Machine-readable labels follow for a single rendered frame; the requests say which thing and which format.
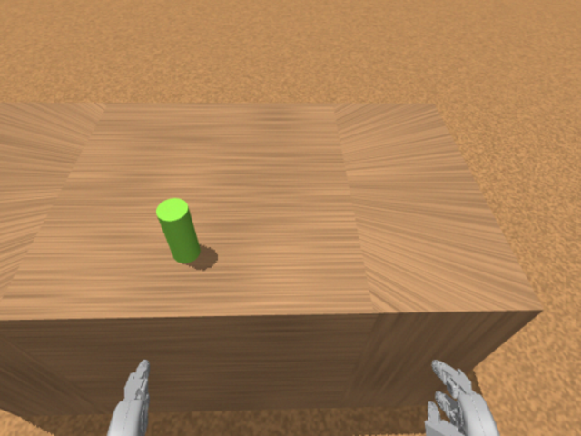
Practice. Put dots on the left robot hand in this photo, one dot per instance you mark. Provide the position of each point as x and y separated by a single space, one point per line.
130 416

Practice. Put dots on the right robot hand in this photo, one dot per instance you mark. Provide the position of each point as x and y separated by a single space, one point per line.
469 415

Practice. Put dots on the can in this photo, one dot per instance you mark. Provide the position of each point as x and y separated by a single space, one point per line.
176 222

